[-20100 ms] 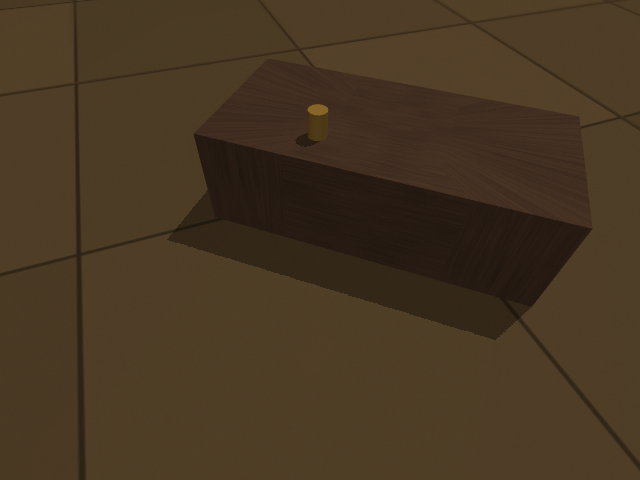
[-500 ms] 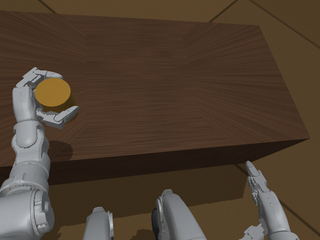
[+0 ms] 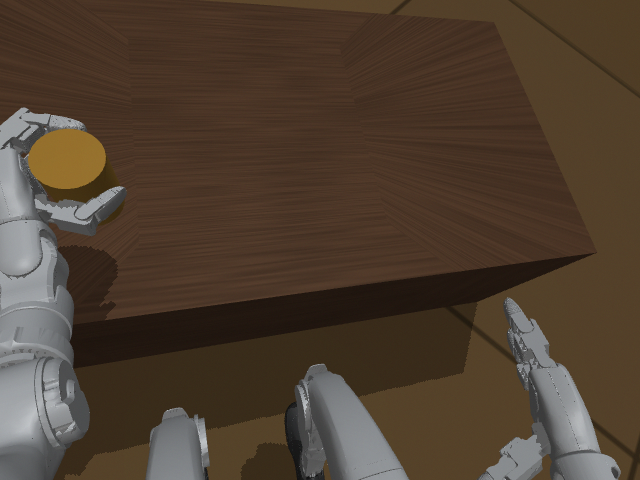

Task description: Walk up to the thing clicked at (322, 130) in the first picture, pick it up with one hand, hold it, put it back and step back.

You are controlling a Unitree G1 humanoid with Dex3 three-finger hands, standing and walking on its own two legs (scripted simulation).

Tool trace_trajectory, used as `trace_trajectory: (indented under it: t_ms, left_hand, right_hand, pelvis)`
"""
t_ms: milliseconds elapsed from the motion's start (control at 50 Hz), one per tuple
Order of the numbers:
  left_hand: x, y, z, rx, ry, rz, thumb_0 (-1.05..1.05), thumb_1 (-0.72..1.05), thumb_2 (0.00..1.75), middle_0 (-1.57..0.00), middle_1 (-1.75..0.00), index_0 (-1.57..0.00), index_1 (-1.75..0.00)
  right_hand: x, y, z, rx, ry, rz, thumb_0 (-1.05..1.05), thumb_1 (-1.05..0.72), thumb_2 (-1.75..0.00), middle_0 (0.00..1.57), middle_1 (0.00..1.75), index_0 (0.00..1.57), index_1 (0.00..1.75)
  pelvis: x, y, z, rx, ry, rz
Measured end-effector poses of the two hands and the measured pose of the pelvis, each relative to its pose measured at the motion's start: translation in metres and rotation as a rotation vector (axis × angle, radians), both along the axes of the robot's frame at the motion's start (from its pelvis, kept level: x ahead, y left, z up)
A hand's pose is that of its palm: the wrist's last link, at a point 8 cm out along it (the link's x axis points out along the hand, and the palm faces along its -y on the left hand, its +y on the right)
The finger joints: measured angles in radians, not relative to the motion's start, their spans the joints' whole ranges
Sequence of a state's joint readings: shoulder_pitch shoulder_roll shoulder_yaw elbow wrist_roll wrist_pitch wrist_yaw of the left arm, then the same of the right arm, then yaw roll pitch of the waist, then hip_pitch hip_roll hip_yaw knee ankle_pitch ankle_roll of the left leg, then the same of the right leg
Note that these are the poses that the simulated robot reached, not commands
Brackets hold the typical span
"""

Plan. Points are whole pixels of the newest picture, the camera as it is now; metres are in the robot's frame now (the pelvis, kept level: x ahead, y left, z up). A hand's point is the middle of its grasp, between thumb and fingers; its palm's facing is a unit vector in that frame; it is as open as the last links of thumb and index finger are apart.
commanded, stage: lower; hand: left
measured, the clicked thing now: (82, 181) +0.51 +0.17 -0.04
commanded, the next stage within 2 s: loosen in 1.10 s
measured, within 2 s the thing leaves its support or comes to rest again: rests again in 1.22 s
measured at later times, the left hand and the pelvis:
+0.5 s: hand (91, 195) +0.52 +0.17 -0.09, palm faces +0.13 -0.99 -0.03, open 10.1 cm; pelvis -0.02 +0.00 -0.04, yaw -1 degrees
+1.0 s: hand (99, 206) +0.52 +0.17 -0.13, palm faces +0.12 -0.99 -0.03, open 10.1 cm; pelvis -0.02 +0.01 -0.06, yaw -2 degrees
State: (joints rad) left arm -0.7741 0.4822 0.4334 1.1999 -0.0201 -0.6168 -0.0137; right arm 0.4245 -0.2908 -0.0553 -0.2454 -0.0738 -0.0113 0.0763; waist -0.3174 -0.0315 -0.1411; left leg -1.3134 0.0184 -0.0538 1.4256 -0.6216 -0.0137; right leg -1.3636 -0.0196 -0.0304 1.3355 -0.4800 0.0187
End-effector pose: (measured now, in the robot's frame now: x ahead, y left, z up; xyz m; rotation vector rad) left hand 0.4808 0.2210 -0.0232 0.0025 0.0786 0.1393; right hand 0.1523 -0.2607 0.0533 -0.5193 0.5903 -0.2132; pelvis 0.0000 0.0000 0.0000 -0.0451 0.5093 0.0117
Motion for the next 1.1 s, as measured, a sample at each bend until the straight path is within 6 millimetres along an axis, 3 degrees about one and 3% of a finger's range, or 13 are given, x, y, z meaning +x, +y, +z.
trace_trajectory:
  t_ms: [320,620,900,1100]
  left_hand:
    - [0.003,0.000,-0.048,0.007,0.014,-0.002,-0.01,-0.50,1.13,-0.69,-1.08,-0.76,-1.14]
    - [0.011,0.000,-0.069,0.027,0.022,-0.007,-0.01,-0.50,1.14,-0.68,-1.09,-0.76,-1.14]
    - [0.012,-0.001,-0.095,0.020,0.034,-0.020,-0.01,-0.50,1.14,-0.68,-1.09,-0.75,-1.15]
    - [0.015,-0.001,-0.102,0.035,0.034,-0.029,-0.01,-0.50,1.14,-0.68,-1.09,-0.76,-1.14]
  right_hand:
    - [-0.004,0.008,-0.009,-0.057,0.005,0.029,-0.01,0.52,-0.05,0.06,0.06,0.06,0.05]
    - [-0.019,0.006,-0.012,-0.111,-0.016,0.009,-0.01,0.52,-0.06,0.06,0.06,0.06,0.05]
    - [-0.016,0.014,-0.005,-0.160,-0.040,0.041,-0.01,0.52,-0.05,0.06,0.06,0.06,0.05]
    - [-0.019,0.018,-0.007,-0.171,-0.032,0.037,-0.01,0.52,-0.05,0.06,0.06,0.06,0.06]
  pelvis:
    - [-0.011,0.003,-0.025,-0.019,0.044,0.000]
    - [-0.021,0.005,-0.046,-0.031,0.065,-0.003]
    - [-0.025,0.007,-0.057,-0.036,0.083,-0.005]
    - [-0.025,0.010,-0.063,-0.048,0.092,-0.006]
